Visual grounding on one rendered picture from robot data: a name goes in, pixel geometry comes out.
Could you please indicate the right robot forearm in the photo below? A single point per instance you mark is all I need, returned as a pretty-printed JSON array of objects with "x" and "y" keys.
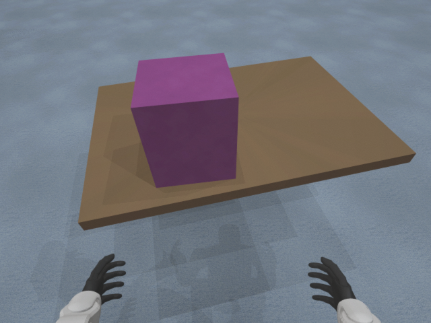
[{"x": 354, "y": 311}]

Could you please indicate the left robot forearm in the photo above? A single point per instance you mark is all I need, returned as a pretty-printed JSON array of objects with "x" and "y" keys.
[{"x": 85, "y": 307}]

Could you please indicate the right robot hand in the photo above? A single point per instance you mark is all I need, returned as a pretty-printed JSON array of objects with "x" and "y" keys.
[{"x": 339, "y": 288}]

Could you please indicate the left robot hand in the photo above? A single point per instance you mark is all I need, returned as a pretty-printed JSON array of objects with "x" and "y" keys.
[{"x": 99, "y": 276}]

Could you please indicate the carton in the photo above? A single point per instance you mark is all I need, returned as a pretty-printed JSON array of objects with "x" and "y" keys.
[{"x": 186, "y": 113}]

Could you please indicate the table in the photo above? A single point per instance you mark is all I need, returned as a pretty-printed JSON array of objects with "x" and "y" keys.
[{"x": 296, "y": 125}]

